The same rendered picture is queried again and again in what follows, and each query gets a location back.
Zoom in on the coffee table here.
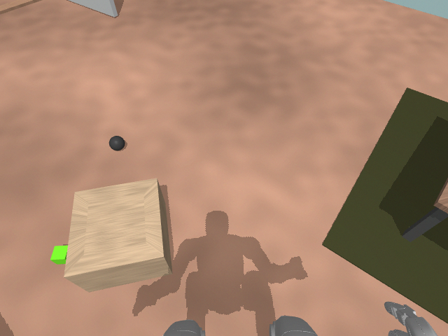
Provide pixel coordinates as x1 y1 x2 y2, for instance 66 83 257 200
402 178 448 242

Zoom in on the right robot hand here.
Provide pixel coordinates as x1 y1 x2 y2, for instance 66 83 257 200
384 302 438 336

